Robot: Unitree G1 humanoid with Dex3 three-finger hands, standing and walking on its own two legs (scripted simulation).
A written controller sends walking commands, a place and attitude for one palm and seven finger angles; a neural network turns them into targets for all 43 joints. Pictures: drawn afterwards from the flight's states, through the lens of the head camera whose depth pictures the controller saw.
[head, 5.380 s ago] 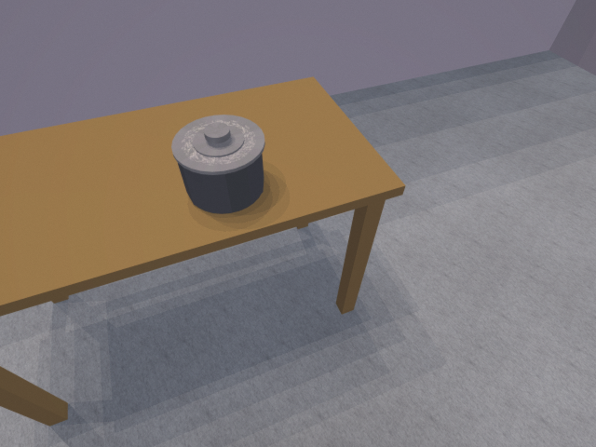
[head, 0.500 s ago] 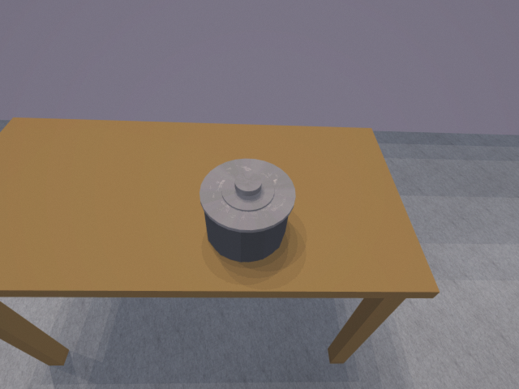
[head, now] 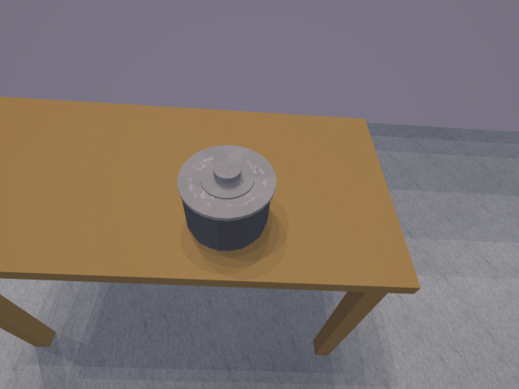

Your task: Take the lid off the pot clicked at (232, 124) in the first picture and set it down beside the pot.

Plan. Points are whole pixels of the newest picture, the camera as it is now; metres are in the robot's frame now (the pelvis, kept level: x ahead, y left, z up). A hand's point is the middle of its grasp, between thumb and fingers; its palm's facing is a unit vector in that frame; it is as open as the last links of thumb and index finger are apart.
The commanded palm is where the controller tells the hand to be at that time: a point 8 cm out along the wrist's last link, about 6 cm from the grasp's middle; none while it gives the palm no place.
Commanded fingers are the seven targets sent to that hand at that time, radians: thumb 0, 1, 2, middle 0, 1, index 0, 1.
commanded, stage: shuffle to correct the standing spot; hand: left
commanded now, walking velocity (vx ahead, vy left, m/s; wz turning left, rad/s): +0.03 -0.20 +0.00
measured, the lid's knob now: (227, 170) +0.47 +0.09 +0.05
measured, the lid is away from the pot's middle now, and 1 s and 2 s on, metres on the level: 0.00 0.00 0.00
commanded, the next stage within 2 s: come to a stop and stand still in 0.44 s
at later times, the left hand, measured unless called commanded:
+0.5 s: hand out of the picture +0.06 +0.16 -0.16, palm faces +0.06 -0.99 -0.15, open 7.4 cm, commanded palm none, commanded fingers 0.00 0.90 0.90 -0.20 -0.30 -0.20 -0.30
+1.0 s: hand out of the picture +0.02 +0.12 -0.16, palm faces +0.07 -0.97 -0.23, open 7.3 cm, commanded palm none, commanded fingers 0.00 0.90 0.90 -0.20 -0.30 -0.20 -0.30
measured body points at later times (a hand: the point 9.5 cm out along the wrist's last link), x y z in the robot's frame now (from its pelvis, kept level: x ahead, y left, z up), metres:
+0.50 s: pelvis +0.00 -0.02 +0.01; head +0.04 +0.01 +0.46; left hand +0.06 +0.21 -0.15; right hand +0.01 -0.24 -0.13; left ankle -0.02 +0.08 -0.73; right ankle -0.03 -0.20 -0.65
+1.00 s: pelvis +0.00 -0.07 +0.01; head +0.01 -0.07 +0.46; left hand +0.02 +0.17 -0.14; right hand +0.07 -0.30 -0.14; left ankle -0.02 +0.08 -0.73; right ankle +0.01 -0.22 -0.73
